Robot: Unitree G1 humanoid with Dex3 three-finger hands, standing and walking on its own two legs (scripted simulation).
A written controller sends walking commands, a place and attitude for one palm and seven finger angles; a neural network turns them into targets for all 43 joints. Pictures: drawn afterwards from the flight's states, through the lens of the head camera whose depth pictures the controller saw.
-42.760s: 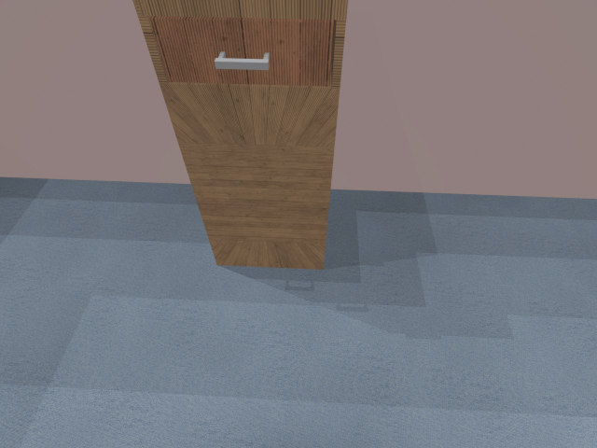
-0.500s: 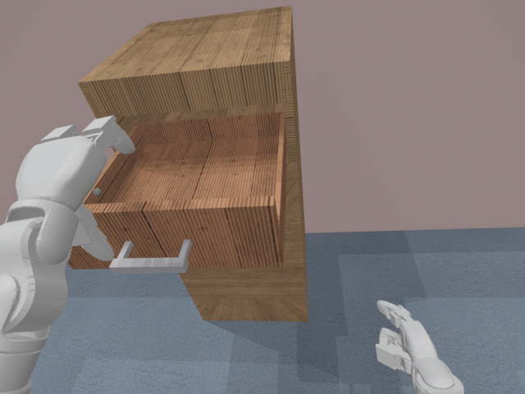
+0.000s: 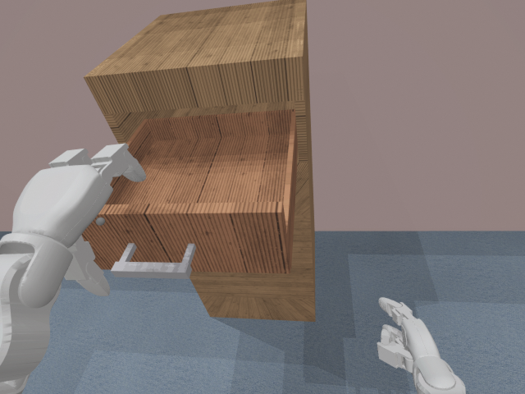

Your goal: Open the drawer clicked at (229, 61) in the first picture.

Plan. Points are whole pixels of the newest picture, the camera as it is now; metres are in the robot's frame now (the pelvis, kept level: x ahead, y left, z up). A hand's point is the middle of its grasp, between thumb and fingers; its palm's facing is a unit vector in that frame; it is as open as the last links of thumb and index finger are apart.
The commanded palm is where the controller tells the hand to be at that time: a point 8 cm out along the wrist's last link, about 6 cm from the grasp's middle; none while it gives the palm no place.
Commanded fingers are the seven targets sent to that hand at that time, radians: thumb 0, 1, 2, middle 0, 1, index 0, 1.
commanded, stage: draw the hand back to the body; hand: left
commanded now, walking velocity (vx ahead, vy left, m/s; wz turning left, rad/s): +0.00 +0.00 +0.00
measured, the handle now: (155, 259) +0.26 +0.21 +0.11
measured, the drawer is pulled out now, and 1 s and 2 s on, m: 0.30 0.30 0.30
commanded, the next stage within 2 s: step back with the hand held close in 1.24 s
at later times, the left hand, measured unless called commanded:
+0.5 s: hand (66, 198) +0.20 +0.20 +0.30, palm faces +0.46 -0.81 -0.35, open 13.2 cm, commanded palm +0.16 +0.25 +0.30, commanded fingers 0.00 -0.01 0.51 -0.26 -0.88 -0.26 -0.88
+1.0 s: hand (20, 185) +0.20 +0.24 +0.31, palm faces +0.60 -0.74 -0.31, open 9.0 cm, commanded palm +0.15 +0.28 +0.30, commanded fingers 0.00 0.87 0.88 -0.20 -0.32 -0.20 -0.32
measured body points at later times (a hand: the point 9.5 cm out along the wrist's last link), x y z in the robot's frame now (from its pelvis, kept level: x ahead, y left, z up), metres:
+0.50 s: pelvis +0.02 -0.01 +0.00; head +0.00 -0.01 +0.45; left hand +0.17 +0.24 +0.31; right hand +0.21 -0.21 -0.07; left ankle +0.02 +0.11 -0.73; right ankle +0.03 -0.10 -0.73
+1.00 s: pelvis +0.02 +0.00 +0.01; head +0.00 -0.02 +0.46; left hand +0.16 +0.28 +0.33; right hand +0.23 -0.20 -0.07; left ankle +0.02 +0.11 -0.73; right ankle +0.03 -0.10 -0.73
